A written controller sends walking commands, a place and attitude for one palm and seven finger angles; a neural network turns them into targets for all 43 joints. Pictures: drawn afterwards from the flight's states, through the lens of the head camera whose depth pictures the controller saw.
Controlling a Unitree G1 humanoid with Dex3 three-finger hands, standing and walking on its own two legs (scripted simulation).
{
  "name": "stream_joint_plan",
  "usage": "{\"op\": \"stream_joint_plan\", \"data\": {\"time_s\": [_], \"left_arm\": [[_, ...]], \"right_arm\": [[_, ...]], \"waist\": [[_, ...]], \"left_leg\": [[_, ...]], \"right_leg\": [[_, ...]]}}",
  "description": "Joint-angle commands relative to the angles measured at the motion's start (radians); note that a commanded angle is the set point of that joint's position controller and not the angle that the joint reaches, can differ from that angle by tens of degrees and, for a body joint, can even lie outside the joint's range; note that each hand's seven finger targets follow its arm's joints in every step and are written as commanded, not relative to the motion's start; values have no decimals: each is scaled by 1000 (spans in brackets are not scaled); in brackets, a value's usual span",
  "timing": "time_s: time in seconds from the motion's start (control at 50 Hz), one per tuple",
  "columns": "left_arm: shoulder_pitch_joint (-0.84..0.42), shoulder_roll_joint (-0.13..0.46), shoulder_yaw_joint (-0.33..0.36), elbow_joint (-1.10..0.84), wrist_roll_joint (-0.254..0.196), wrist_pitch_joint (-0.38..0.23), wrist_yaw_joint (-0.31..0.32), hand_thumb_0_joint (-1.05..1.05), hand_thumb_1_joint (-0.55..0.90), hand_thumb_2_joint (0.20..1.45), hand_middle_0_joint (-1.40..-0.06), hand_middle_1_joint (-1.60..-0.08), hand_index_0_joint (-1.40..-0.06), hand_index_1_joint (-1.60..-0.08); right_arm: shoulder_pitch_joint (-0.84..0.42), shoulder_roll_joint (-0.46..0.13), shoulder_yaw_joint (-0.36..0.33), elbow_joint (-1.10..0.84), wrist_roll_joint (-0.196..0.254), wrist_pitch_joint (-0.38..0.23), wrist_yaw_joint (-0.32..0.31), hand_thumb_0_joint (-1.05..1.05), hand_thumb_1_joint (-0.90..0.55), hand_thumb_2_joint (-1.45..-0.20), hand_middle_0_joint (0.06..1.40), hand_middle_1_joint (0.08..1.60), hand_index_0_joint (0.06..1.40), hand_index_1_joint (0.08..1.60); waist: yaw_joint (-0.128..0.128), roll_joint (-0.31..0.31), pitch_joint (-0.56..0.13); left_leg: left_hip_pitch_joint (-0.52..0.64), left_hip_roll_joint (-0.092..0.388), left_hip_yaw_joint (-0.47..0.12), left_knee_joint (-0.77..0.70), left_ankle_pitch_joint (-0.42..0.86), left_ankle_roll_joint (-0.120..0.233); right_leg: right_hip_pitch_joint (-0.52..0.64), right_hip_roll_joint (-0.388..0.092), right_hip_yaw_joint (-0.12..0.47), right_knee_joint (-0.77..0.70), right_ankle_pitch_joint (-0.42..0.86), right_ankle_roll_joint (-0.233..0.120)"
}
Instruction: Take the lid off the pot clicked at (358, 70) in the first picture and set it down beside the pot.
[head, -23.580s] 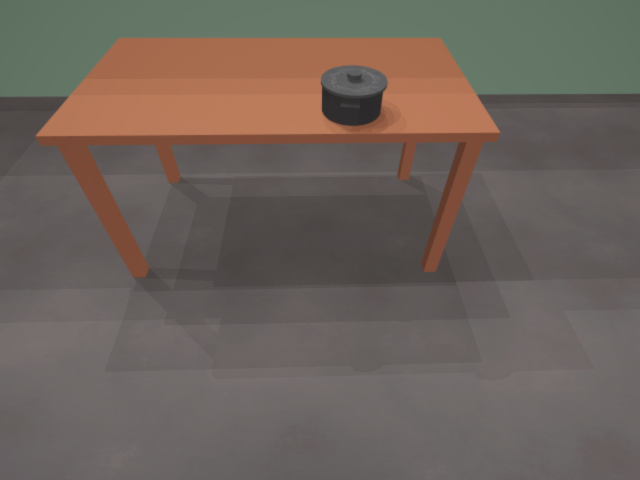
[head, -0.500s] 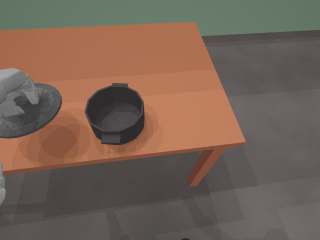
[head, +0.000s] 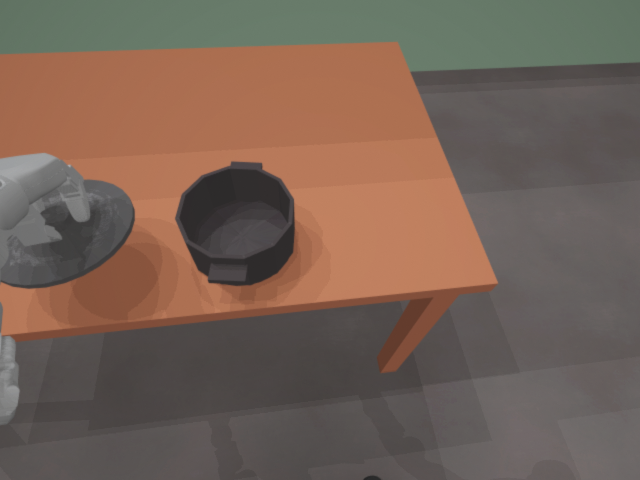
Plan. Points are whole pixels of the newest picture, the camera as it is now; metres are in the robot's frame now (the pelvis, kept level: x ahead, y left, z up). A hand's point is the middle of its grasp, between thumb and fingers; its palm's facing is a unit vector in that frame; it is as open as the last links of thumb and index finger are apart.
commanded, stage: lower the lid onto the table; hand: left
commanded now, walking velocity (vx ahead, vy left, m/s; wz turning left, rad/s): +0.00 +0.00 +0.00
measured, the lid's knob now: (55, 219) +0.45 +0.34 +0.03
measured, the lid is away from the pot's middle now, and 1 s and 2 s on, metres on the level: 0.23 0.24 0.24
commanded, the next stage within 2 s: open the fingers wide in 1.12 s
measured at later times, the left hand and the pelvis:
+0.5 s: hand (61, 232) +0.43 +0.33 +0.02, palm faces -0.50 -0.10 -0.86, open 6.3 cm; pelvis -0.01 +0.00 -0.01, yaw -1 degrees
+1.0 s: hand (67, 241) +0.44 +0.34 -0.01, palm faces -0.51 -0.11 -0.85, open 6.3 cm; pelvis -0.01 +0.00 -0.03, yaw -1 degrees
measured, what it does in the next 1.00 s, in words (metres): stands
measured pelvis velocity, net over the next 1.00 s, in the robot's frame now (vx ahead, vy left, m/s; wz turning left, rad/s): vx -0.01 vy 0.00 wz -0.02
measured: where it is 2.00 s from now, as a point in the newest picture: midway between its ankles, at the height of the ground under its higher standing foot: outside the picture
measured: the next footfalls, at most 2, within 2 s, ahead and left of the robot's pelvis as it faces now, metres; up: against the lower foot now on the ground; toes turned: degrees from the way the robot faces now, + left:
none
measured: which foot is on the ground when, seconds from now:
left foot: down 0.00-1.00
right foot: down 0.00-1.00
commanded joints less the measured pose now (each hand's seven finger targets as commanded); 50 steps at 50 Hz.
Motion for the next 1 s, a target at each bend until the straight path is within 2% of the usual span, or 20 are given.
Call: {"op": "stream_joint_plan", "data": {"time_s": [0.0,0.08,0.12,0.16,0.18,0.22,0.26,0.3,0.36,0.44,0.5,0.54,0.58,0.68,0.72,0.78,0.8,0.86,0.94,0.98], "left_arm": [[-491,388,96,-236,-19,-9,63,0,757,844,-940,-1012,-996,-1047],[-496,416,113,-229,-8,-6,74,0,757,844,-940,-1012,-996,-1047],[-490,363,67,-187,-4,-4,78,0,757,844,-940,-1012,-996,-1047],[-491,400,89,-165,-9,1,81,0,757,844,-940,-1012,-996,-1047],[-511,426,106,-203,-4,-3,84,0,757,844,-940,-1012,-996,-1047],[-516,418,101,-211,2,-10,87,0,757,844,-940,-1012,-996,-1047],[-488,418,98,-158,-2,-6,88,0,757,844,-940,-1012,-996,-1047],[-509,458,120,-191,3,-14,90,0,757,844,-940,-1012,-996,-1047],[-482,409,79,-130,4,-7,90,0,757,844,-940,-1012,-996,-1047],[-501,464,101,-140,11,-16,85,0,757,844,-940,-1012,-996,-1047],[-517,505,146,-203,20,-33,91,0,757,844,-940,-1012,-996,-1047],[-486,499,150,-167,12,-31,94,0,757,844,-940,-1012,-996,-1047],[-470,457,112,-114,8,-20,95,0,757,844,-940,-1012,-996,-1047],[-475,532,173,-154,29,-29,104,0,757,844,-940,-1012,-996,-1047],[-446,490,144,-99,22,-29,102,0,757,844,-940,-1012,-996,-1047],[-460,496,138,-97,27,-25,102,0,757,844,-940,-1012,-996,-1047],[-483,479,125,-125,30,-33,99,0,757,844,-940,-1012,-996,-1047],[-474,532,176,-154,30,-43,103,0,757,844,-940,-1012,-996,-1047],[-477,455,113,-102,23,-40,106,0,757,844,-940,-1012,-996,-1047],[-494,498,147,-147,31,-46,114,0,757,844,-940,-1012,-996,-1047]], "right_arm": [[108,-190,-64,-52,-4,-18,-17,0,-900,-900,200,300,200,300],[114,-192,-62,-56,-5,-18,-21,0,-900,-900,200,300,200,300],[122,-188,-60,-49,-5,-21,-21,0,-900,-900,200,300,200,300],[124,-196,-57,-47,-3,-22,-20,0,-900,-900,200,300,200,300],[130,-197,-58,-52,-4,-21,-24,0,-900,-900,200,300,200,300],[139,-195,-60,-50,-6,-23,-28,0,-900,-900,200,300,200,300],[143,-197,-55,-46,-5,-24,-29,0,-900,-900,200,300,200,300],[150,-200,-55,-50,-4,-24,-32,0,-900,-900,200,300,200,300],[160,-198,-53,-46,-3,-23,-32,0,-900,-900,200,300,200,300],[177,-205,-47,-49,-2,-23,-38,0,-900,-900,200,300,200,300],[193,-203,-56,-45,-9,-22,-42,0,-900,-900,200,300,200,300],[194,-203,-55,-40,-11,-15,-40,0,-900,-900,200,300,200,300],[196,-203,-51,-39,-8,-11,-35,0,-900,-900,200,300,200,300],[206,-205,-54,-41,-16,2,-31,0,-900,-900,200,300,200,300],[207,-204,-51,-40,-15,5,-30,0,-900,-900,200,300,200,300],[204,-206,-50,-45,-13,14,-26,0,-900,-900,200,300,200,300],[208,-205,-51,-42,-13,13,-26,0,-900,-900,200,300,200,300],[214,-205,-54,-42,-20,20,-28,0,-900,-900,200,300,200,300],[208,-204,-51,-34,-17,24,-25,0,-900,-900,200,300,200,300],[213,-206,-53,-37,-21,26,-26,0,-900,-900,200,300,200,300]], "waist": [[-6,152,-436],[-5,152,-448],[-21,166,-416],[-17,127,-392],[-14,148,-429],[-20,173,-466],[-25,148,-419],[-18,164,-455],[-33,151,-413],[-33,157,-435],[-25,222,-521],[-32,200,-505],[-40,164,-446],[-26,203,-522],[-38,183,-493],[-38,175,-469],[-38,225,-486],[-34,223,-547],[-54,204,-473],[-45,227,-522]], "left_leg": [[305,2,-17,-11,625,22],[276,-2,-17,-7,568,22],[276,1,-17,4,577,17],[217,-2,-7,5,475,26],[225,-6,-9,2,481,26],[258,-2,-16,18,547,21],[212,-2,-8,27,485,24],[203,-6,-8,29,479,26],[172,-5,-3,44,446,24],[132,-8,1,60,413,29],[211,0,-14,84,542,22],[192,1,-12,104,562,21],[133,-1,-4,103,488,24],[161,-1,-10,131,569,22],[149,2,-13,143,590,19],[105,-3,-6,146,515,22],[141,3,-12,147,566,17],[175,6,-19,172,623,16],[138,11,-21,180,576,12],[150,8,-22,185,571,14]], "right_leg": [[112,65,-51,23,274,-82],[109,65,-51,34,247,-82],[61,69,-54,41,228,-83],[72,65,-49,44,202,-82],[88,65,-48,47,213,-84],[71,67,-50,61,229,-83],[50,69,-51,65,198,-81],[70,68,-47,73,209,-85],[19,73,-52,85,176,-81],[23,74,-46,104,173,-81],[9,74,-49,121,210,-84],[-8,77,-51,130,219,-78],[-31,81,-55,131,189,-78],[-18,82,-50,155,230,-80],[-57,85,-56,164,223,-77],[-67,87,-54,167,191,-79],[-88,85,-57,173,196,-83],[-84,89,-55,183,214,-78],[-155,92,-63,189,161,-78],[-136,91,-58,195,167,-80]]}}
